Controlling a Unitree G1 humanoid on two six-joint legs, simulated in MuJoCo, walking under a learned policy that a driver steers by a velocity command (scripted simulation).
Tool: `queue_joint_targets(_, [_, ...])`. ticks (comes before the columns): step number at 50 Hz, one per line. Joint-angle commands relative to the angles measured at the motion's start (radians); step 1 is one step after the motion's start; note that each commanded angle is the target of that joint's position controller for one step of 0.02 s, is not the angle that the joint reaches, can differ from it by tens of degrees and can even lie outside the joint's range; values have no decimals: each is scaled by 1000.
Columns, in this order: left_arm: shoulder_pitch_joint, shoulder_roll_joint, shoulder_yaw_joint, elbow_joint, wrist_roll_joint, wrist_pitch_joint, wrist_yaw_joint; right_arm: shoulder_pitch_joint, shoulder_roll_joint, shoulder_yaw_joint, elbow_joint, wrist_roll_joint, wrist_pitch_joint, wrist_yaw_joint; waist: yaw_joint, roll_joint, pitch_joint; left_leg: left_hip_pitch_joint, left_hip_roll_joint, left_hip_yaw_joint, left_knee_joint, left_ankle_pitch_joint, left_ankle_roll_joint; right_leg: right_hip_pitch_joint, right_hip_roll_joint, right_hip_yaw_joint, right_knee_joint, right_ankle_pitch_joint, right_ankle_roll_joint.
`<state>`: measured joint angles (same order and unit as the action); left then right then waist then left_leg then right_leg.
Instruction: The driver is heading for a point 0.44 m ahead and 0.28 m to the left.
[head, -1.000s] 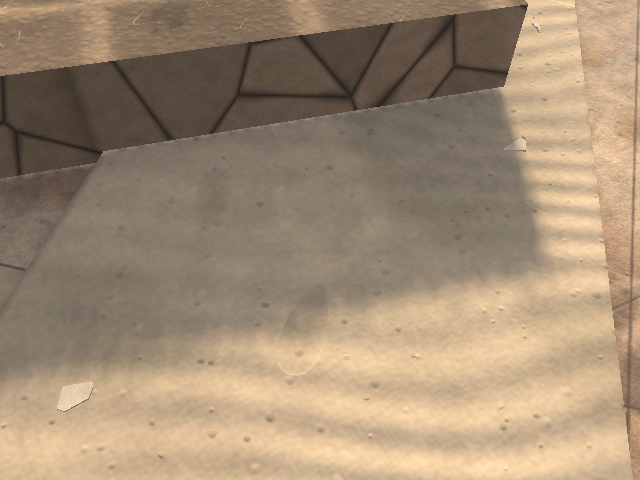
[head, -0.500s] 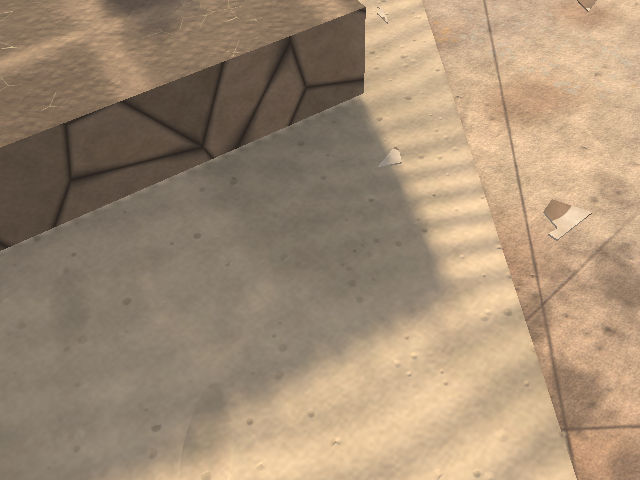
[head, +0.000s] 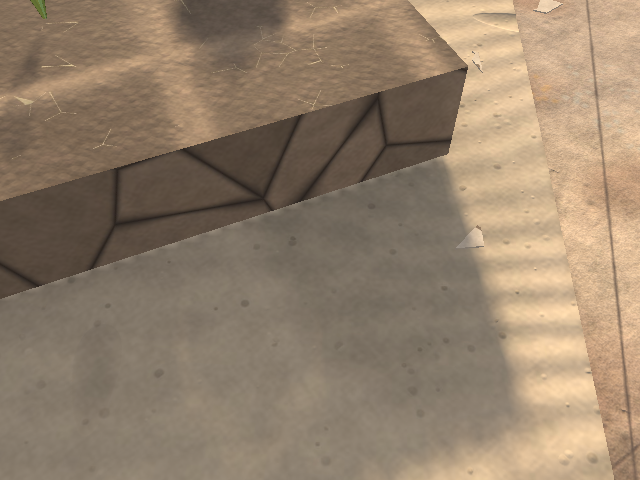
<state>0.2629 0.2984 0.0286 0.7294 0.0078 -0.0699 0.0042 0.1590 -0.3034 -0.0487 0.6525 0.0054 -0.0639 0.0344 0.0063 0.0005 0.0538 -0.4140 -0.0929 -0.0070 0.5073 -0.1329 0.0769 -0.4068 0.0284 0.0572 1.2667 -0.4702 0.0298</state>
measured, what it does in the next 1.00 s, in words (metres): walks ahead, turning left: right foot, then left foot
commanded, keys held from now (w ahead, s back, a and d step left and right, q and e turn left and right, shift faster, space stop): q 0.44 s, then w+q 0.56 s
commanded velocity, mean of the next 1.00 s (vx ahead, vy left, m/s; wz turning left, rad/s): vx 0.23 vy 0.00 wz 0.56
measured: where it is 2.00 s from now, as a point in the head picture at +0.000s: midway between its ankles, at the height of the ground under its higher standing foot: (235, 478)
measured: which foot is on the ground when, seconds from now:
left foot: down 0.00-0.32, up 0.34-0.74, down 0.76-1.00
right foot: up 0.00-0.30, down 0.32-0.74, up 0.76-1.00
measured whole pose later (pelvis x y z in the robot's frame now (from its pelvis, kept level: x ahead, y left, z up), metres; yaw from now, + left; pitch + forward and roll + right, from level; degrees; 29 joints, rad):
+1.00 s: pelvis +0.22 +0.06 +0.02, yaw +36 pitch +3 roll -2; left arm 0.10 0.31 0.07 0.70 0.00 -0.10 -0.03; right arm 0.45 -0.25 -0.04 0.71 0.01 -0.03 -0.02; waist -0.06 -0.04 0.00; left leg -0.07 -0.03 -0.11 0.32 -0.29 0.05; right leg -0.63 -0.03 0.05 0.74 -0.06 0.04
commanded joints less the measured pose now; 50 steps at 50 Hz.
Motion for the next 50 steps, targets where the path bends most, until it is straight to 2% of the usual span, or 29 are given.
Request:
queue_joint_targets(1, [-13, 126, 34, -104, 5, -2, 13, 45, -135, -40, -67, -8, 11, -21, 9, 0, -140, 258, 283, -330, -159, 640, 227, -206, -70, 39, -63, 39, 30])
queue_joint_targets(4, [21, 83, 21, -87, 9, 21, 31, 21, -166, -52, -61, -8, 21, -32, 35, 55, -163, 146, 240, -261, -158, 713, 214, -136, -44, 7, -254, 103, 70])
queue_joint_targets(7, [-27, 79, 20, -87, 7, 32, 33, 23, -176, -57, -54, 10, 50, -52, 20, 79, -217, 121, 199, -248, -125, 592, 159, -70, -13, 11, -390, 267, 82])
queue_joint_targets(12, [-151, 89, 28, -121, -5, 31, 19, 37, -165, -57, -57, 10, 88, -67, -17, 134, -190, 161, 191, -371, -85, 286, 116, -45, 19, 51, -587, 285, 65])
queue_joint_targets(14, [-139, 105, 39, -120, -7, 18, 13, 23, -156, -56, -67, 12, 93, -69, -2, 159, -174, 199, 188, -434, -43, 231, 94, 0, 20, 64, -714, 287, 42])
queue_joint_targets(15, [-108, 107, 45, -110, -7, 10, 12, 0, -147, -53, -75, 16, 94, -70, 26, 164, -165, 192, 164, -440, -6, 197, 69, 71, 10, 53, -835, 377, 20])
queue_joint_targets(16, [-85, 138, 55, -106, 3, 4, 16, 18, -113, -43, -80, 12, 93, -69, 20, 127, -177, 138, 124, -421, 64, 67, 29, 188, -84, 102, -895, 496, -21])
queue_joint_targets(17, [-87, 197, 66, -124, 17, 10, 26, 92, -51, -27, -78, -8, 90, -65, -27, -75, -218, 21, 19, -280, 281, -322, -27, 330, -308, 292, -884, 769, -117])
queue_joint_targets(18, [-49, 217, 75, -97, 43, 27, 23, 140, -88, -34, -104, 1, 84, -62, -51, -305, -223, -167, -59, -152, 472, -598, -80, 384, -466, 539, -904, 891, -299])
queue_joint_targets(19, [-63, 168, 67, -112, 26, 29, 22, 166, -165, -55, -75, -4, 82, -61, -35, -219, -215, -207, 12, -157, 641, -540, -117, 370, -456, 534, -912, 796, -325])
queue_joint_targets(20, [-87, 117, 54, -120, 20, 33, 24, 127, -196, -70, -57, 9, 93, -62, -20, -136, -181, -217, 35, -146, 710, -461, -136, 333, -385, 390, -894, 721, -280])
queue_joint_targets(21, [-122, 101, 49, -129, 15, 39, 25, 119, -180, -72, -42, 14, 110, -68, -28, -90, -160, -211, 51, -131, 734, -405, -153, 297, -322, 294, -895, 644, -238])
queue_joint_targets(22, [-147, 99, 47, -129, 7, 45, 29, 106, -165, -70, -50, 13, 122, -71, -26, -97, -134, -214, 64, -119, 748, -358, -166, 261, -302, 244, -906, 616, -230])
queue_joint_targets(24, [-125, 108, 51, -114, 8, 56, 38, 89, -105, -51, -68, 17, 127, -62, -12, -147, -123, -196, 82, -44, 671, -268, -169, 229, -237, 149, -979, 349, -212])
queue_joint_targets(26, [-89, 123, 60, -102, 2, 60, 46, 35, -87, -43, -98, 17, 117, -52, 25, -194, -121, -212, 103, -11, 571, -257, -165, 262, -252, 148, -1029, 169, -222])
queue_joint_targets(29, [-69, 163, 79, -92, -8, 48, 41, -3, -74, -33, -117, 8, 96, -34, 45, -178, -132, -150, 138, 4, 406, -267, -132, 272, -299, 138, -1055, 82, -228])
queue_joint_targets(34, [-96, 194, 95, -74, -34, 32, 5, 60, -87, -39, -86, 11, 83, -15, 8, -170, -98, 75, 124, 74, 147, -222, -52, 159, -318, 53, -1056, 23, -209])
queue_joint_targets(36, [-109, 169, 89, -64, -42, 36, -1, 157, -76, -44, -36, 12, 79, -13, -43, -124, -94, 238, 83, 118, 2, -155, -16, 81, -285, -13, -967, -38, -172])
queue_joint_targets(37, [-102, 122, 76, -58, -32, 35, -4, 246, -92, -55, 3, 17, 77, -18, -72, -59, -103, 363, 73, 89, -41, -193, 8, -1, -239, -75, -831, -63, -133])
queue_joint_targets(38, [-142, 42, 51, -82, -6, 30, -14, 353, -158, -76, 21, 21, 72, -31, -109, 154, -99, 496, 267, -222, -165, -340, 86, -209, -144, -196, -454, -68, -47])
queue_joint_targets(39, [-214, 42, 51, -159, -5, 8, -13, 355, -293, -96, -14, 6, 52, -23, -106, 297, -38, 519, 458, -726, -314, -581, 265, -539, 5, -108, -235, -145, -16])
queue_joint_targets(40, [-245, 111, 65, -165, -34, -19, -17, 321, -219, -78, -26, -8, 28, -20, -113, 202, -7, 480, 475, -740, -366, -632, 287, -584, -65, 16, -142, -82, -38])
queue_joint_targets(41, [-216, 139, 74, -150, -43, -34, -25, 267, -161, -56, -32, -8, 10, -23, -70, 187, 30, 459, 439, -645, -352, -539, 251, -587, -92, 25, -158, 41, -53])
queue_joint_targets(42, [-189, 137, 76, -121, -23, -43, -26, 235, -132, -47, -41, -2, 4, -25, -50, 146, 26, 441, 391, -540, -328, -399, 215, -547, -111, 16, -188, 125, -47])
queue_joint_targets(43, [-189, 141, 78, -114, 0, -49, -25, 212, -124, -42, -43, 3, 8, -29, -41, 125, 19, 422, 353, -466, -323, -265, 188, -505, -114, 11, -250, 191, -34])
queue_joint_targets(44, [-197, 133, 78, -109, 7, -51, -28, 212, -118, -38, -44, 1, 10, -36, -35, 118, 6, 402, 318, -404, -323, -153, 169, -448, -106, 3, -296, 252, -21])
queue_joint_targets(46, [-227, 93, 65, -106, 4, -50, -32, 225, -130, -42, -32, 0, 12, -50, -37, 106, -13, 377, 277, -314, -315, 16, 151, -375, -71, -23, -405, 359, 8])
queue_joint_targets(48, [-276, 57, 49, -111, -4, -46, -36, 247, -141, -47, -17, 5, 14, -61, -53, 111, -11, 328, 243, -255, -301, 70, 129, -291, -40, -34, -543, 448, 21])
queue_joint_targets(50, [-340, 48, 42, -126, -13, -46, -42, 282, -149, -52, 4, 13, 17, -66, -76, 126, 3, 294, 236, -251, -292, 69, 119, -228, -18, -35, -647, 495, 24])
